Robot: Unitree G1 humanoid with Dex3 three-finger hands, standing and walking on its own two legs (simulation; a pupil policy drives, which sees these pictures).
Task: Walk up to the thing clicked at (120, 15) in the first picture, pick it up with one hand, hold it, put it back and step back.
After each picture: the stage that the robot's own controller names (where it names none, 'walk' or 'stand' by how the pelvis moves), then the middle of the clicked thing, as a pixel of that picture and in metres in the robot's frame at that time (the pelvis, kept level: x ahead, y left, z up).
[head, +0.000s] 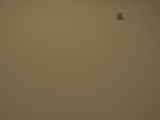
stand; (119, 15) +1.97 -0.52 -0.72
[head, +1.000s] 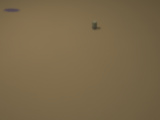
walk; (94, 25) +1.88 -0.02 -0.69
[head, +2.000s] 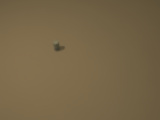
walk; (56, 45) +1.26 +0.35 -0.71
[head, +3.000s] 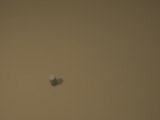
walk; (53, 80) +0.82 +0.35 -0.71
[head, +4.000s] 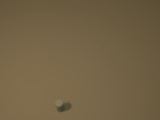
walk; (60, 105) +0.55 +0.24 -0.70
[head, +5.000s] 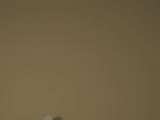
stand; out of the picture +0.40 +0.28 -0.71
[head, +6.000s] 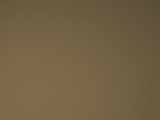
stand; out of the picture +0.38 +0.19 -0.71
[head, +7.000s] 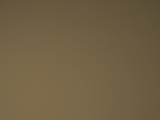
stand; out of the picture +0.36 +0.18 -0.72
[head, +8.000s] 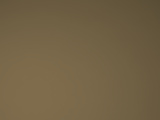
stand; out of the picture +0.39 +0.16 -0.72
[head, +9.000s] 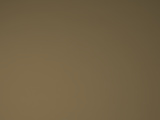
stand; out of the picture +0.44 +0.16 -0.72
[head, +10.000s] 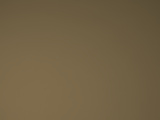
stand; out of the picture +0.40 +0.15 -0.73
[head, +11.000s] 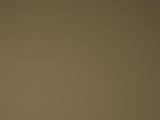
stand; out of the picture +0.40 +0.16 -0.73
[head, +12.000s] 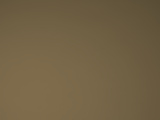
stand; out of the picture +0.40 +0.16 -0.73
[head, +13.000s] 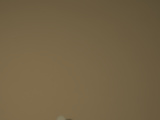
go down; out of the picture +0.40 +0.15 -0.72
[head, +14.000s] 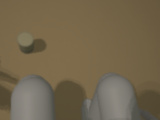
go down; (26, 43) +0.50 +0.20 -0.30
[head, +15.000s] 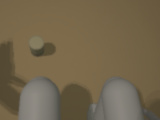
close in; (37, 46) +0.49 +0.18 -0.31
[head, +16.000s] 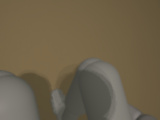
close in; out of the picture +0.48 +0.24 -0.23
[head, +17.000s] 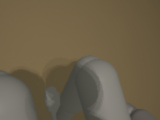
close; out of the picture +0.48 +0.25 -0.22
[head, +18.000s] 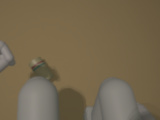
lift; (41, 70) +0.41 +0.15 -0.32
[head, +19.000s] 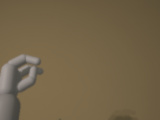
close; out of the picture +0.33 +0.12 -0.65
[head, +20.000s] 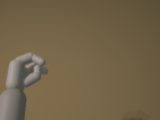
go down; out of the picture +0.30 +0.16 -0.70
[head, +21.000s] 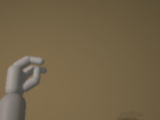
stand; out of the picture +0.29 +0.19 -0.69
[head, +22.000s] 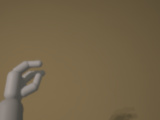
stand; out of the picture +0.27 +0.22 -0.69
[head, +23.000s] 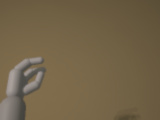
stand; out of the picture +0.25 +0.25 -0.70
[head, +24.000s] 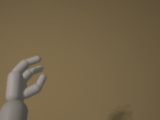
stand; out of the picture +0.23 +0.28 -0.67
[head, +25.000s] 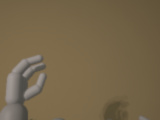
stand; out of the picture +0.23 +0.31 -0.60
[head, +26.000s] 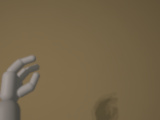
stand; out of the picture +0.19 +0.34 -0.63
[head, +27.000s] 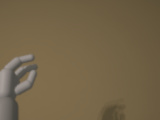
stand; out of the picture +0.16 +0.37 -0.67
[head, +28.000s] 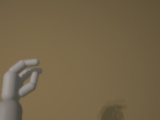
stand; out of the picture +0.13 +0.41 -0.66
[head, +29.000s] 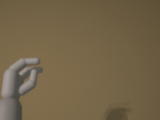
stand; out of the picture +0.12 +0.44 -0.67
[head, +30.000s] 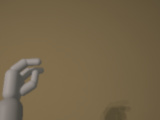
stand; out of the picture +0.09 +0.48 -0.66
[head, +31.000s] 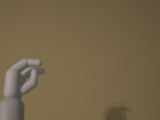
stand; out of the picture +0.07 +0.52 -0.67
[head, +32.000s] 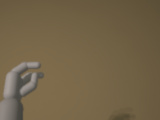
stand; out of the picture +0.04 +0.55 -0.70
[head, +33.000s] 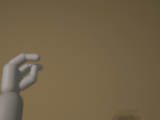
stand; out of the picture +0.02 +0.56 -0.69
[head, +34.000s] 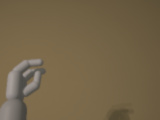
stand; out of the picture +0.02 +0.58 -0.67
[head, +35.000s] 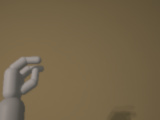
close; out of the picture +0.02 +0.60 -0.67
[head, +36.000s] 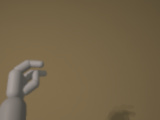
stand; out of the picture +0.00 +0.61 -0.69
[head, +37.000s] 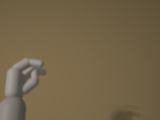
close; out of the picture +0.00 +0.61 -0.68
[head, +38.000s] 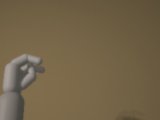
stand; out of the picture -0.01 +0.62 -0.70
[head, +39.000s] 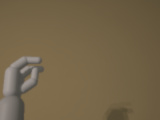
close; out of the picture -0.01 +0.63 -0.67
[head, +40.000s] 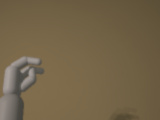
close; out of the picture -0.02 +0.64 -0.69
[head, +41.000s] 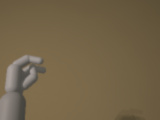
stand; out of the picture -0.03 +0.65 -0.70
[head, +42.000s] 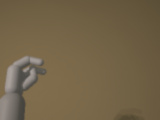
close; out of the picture -0.03 +0.66 -0.70
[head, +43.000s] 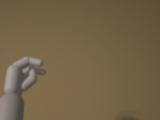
stand; out of the picture -0.04 +0.66 -0.70
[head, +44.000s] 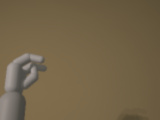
stand; out of the picture -0.04 +0.67 -0.69
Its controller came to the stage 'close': yes
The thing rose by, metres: 0.01
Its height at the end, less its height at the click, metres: -0.02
